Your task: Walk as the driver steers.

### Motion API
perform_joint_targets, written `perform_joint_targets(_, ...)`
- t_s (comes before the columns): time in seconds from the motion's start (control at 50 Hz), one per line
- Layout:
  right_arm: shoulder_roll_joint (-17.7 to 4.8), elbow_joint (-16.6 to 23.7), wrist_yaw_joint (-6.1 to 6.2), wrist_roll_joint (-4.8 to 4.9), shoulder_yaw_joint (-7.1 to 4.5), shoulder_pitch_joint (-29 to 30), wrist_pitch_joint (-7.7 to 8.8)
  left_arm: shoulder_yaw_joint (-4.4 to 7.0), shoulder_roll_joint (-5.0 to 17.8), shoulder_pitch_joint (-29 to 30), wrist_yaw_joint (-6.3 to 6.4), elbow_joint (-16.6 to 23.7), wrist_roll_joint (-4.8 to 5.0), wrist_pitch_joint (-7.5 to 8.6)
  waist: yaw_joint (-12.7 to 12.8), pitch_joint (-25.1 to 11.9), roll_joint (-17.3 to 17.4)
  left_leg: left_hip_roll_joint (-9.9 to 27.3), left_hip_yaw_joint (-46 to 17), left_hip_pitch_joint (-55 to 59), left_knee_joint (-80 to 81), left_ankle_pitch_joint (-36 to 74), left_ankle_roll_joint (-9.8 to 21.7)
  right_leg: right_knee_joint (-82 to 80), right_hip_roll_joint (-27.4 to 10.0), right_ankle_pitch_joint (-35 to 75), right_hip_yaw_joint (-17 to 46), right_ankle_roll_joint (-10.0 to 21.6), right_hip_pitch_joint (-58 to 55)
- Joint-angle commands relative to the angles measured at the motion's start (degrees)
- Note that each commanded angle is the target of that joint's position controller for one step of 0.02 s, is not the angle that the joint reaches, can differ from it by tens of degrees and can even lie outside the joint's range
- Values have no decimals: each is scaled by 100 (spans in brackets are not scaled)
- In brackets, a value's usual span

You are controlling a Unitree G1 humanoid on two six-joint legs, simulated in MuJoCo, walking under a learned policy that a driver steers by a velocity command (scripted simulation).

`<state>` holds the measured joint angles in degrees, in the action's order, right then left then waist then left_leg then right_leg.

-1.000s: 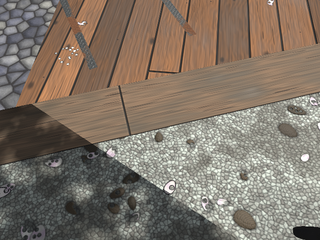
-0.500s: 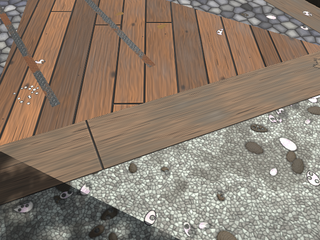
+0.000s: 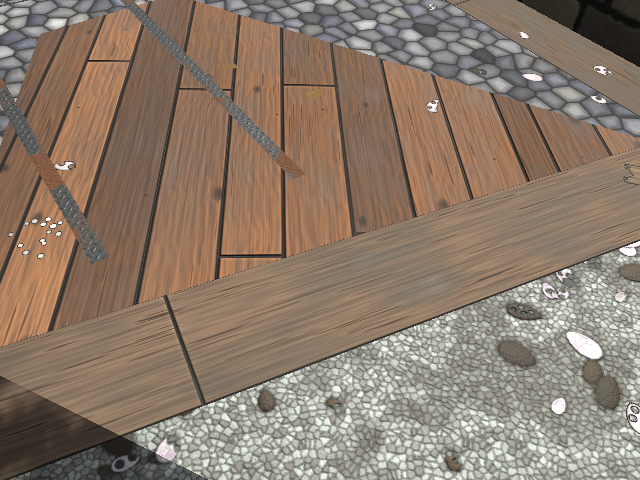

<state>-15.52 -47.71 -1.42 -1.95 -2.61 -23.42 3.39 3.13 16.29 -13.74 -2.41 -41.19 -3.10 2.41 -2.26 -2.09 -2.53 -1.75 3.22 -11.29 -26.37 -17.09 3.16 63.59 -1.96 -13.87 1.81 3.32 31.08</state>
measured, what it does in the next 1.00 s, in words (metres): walks ahead, turning left: right foot, then left foot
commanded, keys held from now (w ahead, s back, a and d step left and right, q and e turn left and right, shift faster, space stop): q+shift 0.88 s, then shift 0.12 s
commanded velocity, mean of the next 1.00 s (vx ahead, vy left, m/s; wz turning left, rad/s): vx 0.16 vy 0.00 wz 0.77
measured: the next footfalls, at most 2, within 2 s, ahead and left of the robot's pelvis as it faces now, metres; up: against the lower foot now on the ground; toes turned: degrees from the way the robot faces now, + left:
right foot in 0.26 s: +0.36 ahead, -0.10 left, +0.00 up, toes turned +15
left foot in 0.68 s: +0.24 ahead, +0.14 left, +0.00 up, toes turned +38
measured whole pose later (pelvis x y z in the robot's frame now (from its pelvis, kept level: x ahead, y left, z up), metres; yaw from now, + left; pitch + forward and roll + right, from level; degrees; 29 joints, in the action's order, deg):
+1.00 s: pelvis +0.24 +0.03 +0.00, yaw +48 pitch +3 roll -3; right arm -19.1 -29.5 2.1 0.1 -4.2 -10.0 -2.7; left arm 5.0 18.4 -2.2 0.3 -43.1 0.2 0.0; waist -0.1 3.5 -0.6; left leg -4.3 -9.6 -20.5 -30.2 -11.4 2.8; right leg 48.3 1.9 -17.6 5.1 -4.5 29.2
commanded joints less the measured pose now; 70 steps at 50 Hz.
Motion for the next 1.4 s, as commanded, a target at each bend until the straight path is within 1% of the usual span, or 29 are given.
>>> perform_joint_targets(0.02,-560,187,40,92,-89,-55,185,0,256,507,-87,531,-39,38,146,901,623,1263,-2030,184,2118,-26,827,-428,-349,617,-76,-295,1250)
perform_joint_targets(0.04,-561,279,140,330,-77,-11,237,17,213,703,99,664,515,253,102,868,583,1369,-2031,604,1910,843,989,-852,-304,599,187,-348,1460)
perform_joint_targets(0.1,-877,199,307,311,-164,-214,110,-102,42,1640,101,916,352,527,-86,745,511,1096,-1443,650,1519,2557,832,-2612,144,1234,-44,-533,855)
perform_joint_targets(0.14,-1047,175,356,331,-244,-410,-8,-82,69,2018,37,1032,347,525,-157,653,750,996,-1415,323,1254,2970,697,-3121,473,1682,-167,-588,129)
perform_joint_targets(0.24,-1037,530,418,438,-400,87,-180,207,689,980,165,810,346,425,548,-113,980,742,-1810,248,-244,3487,49,-3872,461,1990,208,-243,-1887)
perform_joint_targets(0.26,-864,761,400,403,-369,312,-190,266,843,229,226,678,254,420,916,-740,788,395,-1749,-240,-1386,2889,-186,-3891,-22,2477,442,-23,-3124)
perform_joint_targets(0.28,-175,1005,384,171,-191,73,-209,289,1174,-315,319,626,158,350,794,-1653,-536,-262,-1302,-1393,-3145,-799,-409,-3318,-1440,4545,1578,285,-4728)
perform_joint_targets(0.3,-77,939,339,309,-82,-1404,-244,230,1154,-41,257,707,98,257,127,-2807,-1920,-363,-1343,-2239,-4807,-2795,-537,-3540,-2845,4318,3536,1367,-5515)
perform_joint_targets(0.32,-636,777,336,409,-229,-1294,-340,164,676,461,255,888,164,159,153,-2327,-1158,154,-1297,-2549,-5245,-2027,-649,-4024,-2437,2746,3294,1320,-4761)
perform_joint_targets(0.34,-848,904,360,446,-319,-591,-436,80,301,759,302,913,246,84,231,-1361,-693,328,-921,-2825,-5232,-1512,-734,-4212,-2011,1975,2240,1064,-3960)
perform_joint_targets(0.36,-896,943,412,422,-374,-334,-531,52,233,1059,317,834,260,25,106,-871,-342,548,-815,-2705,-5120,-1195,-822,-4385,-1686,1731,1627,923,-3152)
perform_joint_targets(0.4,-772,1093,437,367,-402,-241,-702,121,375,1442,332,699,158,2,-123,-298,-572,749,-649,-2081,-4828,-905,-885,-4781,-1373,1499,732,863,-1738)
perform_joint_targets(0.5,-543,1519,327,291,-314,440,-724,287,705,1553,410,436,190,83,-36,-306,-314,1041,-534,-1785,-3416,-167,-734,-5012,-1668,1658,-18,1081,-1698)
perform_joint_targets(0.66,-900,1749,78,310,-473,873,-850,427,992,1408,225,233,483,-132,-75,-245,-82,551,202,-418,-972,395,-95,-3995,-1669,557,-1013,312,-1955)
perform_joint_targets(0.68,-1104,1664,141,253,-573,590,-839,392,783,1122,195,99,487,-184,-128,-197,359,473,-73,84,-468,842,123,-3221,-1374,12,-1242,-8,-1608)
perform_joint_targets(0.7,-1913,1726,262,256,-785,330,-785,337,551,927,169,142,321,-239,-32,26,2182,1725,-2085,812,311,3222,737,-1176,-572,-1781,-1796,-608,-176)
perform_joint_targets(0.72,-2189,1980,234,65,-748,589,-590,300,540,1480,252,550,157,-231,0,-199,2419,2236,-3786,719,657,2756,1725,166,199,-2540,-558,-803,1026)
perform_joint_targets(0.74,-1928,2001,154,52,-705,619,-431,365,789,1742,299,569,219,-225,-187,-374,1547,2135,-3382,796,833,2226,1680,644,153,-2178,12,-680,1237)
perform_joint_targets(0.78,-1604,1983,205,248,-610,992,-354,394,809,1548,385,449,278,-176,145,-261,871,1670,-2787,706,725,1580,1091,319,1,-1147,302,-484,1246)
perform_joint_targets(0.82,-1386,2156,324,259,-500,1381,-442,403,821,1420,375,368,223,-146,321,-417,971,1392,-2460,352,556,2092,921,141,112,-632,314,-556,742)
perform_joint_targets(0.92,-1332,2231,421,247,-482,1326,-515,270,540,1318,301,194,327,-150,230,-646,910,1137,-2459,483,294,2197,903,-1184,395,-269,346,-806,301)
perform_joint_targets(1.08,-1141,2205,256,180,-333,1470,-580,236,640,1116,173,193,361,-125,62,-436,1275,1125,-3022,10,-25,2297,928,-2417,286,-619,182,-624,-818)
perform_joint_targets(1.12,-684,2148,251,201,-149,1686,-550,141,416,697,93,61,284,-61,355,-510,1093,911,-2672,-243,-187,1818,562,-3865,70,651,96,-453,-1828)
perform_joint_targets(1.14,-301,1965,246,98,-37,1314,-497,80,389,743,68,61,143,-41,179,-520,643,554,-2276,-368,-390,968,185,-4292,-332,1504,608,-309,-2259)
perform_joint_targets(1.16,-322,1824,233,-74,-47,640,-452,61,679,1107,81,201,104,-38,-445,-389,-394,-38,-1609,-401,-870,-481,-168,-4300,-958,2422,1512,89,-2087)
perform_joint_targets(1.18,-520,1868,246,-104,-113,818,-420,-3,530,1489,89,215,116,-49,-543,-21,-880,53,-1324,-80,-445,-394,-421,-4476,-1112,1452,1879,623,-1193)
perform_joint_targets(1.22,-898,1875,308,-16,-242,1562,-392,112,814,1302,94,285,293,-74,-13,177,-562,-17,-1079,100,-477,151,-418,-4491,-625,449,1666,327,-1063)
perform_joint_targets(1.26,-795,1953,360,40,-276,1665,-413,266,1296,1088,149,332,429,-86,69,242,-667,-95,-875,-250,-627,92,-379,-4441,-680,535,2051,435,-1298)
perform_joint_targets(1.4,-442,1786,293,225,-329,1452,-177,440,1152,662,306,496,548,-312,253,-426,-675,-289,-967,-1207,-848,-936,-492,-3844,-862,2807,3118,942,-2809)
Velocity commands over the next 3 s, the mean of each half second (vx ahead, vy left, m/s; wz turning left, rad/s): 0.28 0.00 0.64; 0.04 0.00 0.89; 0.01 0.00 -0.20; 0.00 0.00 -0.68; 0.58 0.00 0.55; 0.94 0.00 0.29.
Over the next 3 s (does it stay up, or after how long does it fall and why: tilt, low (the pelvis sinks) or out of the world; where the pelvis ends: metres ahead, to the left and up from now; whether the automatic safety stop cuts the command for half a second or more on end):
stays up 0.69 0.45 -0.03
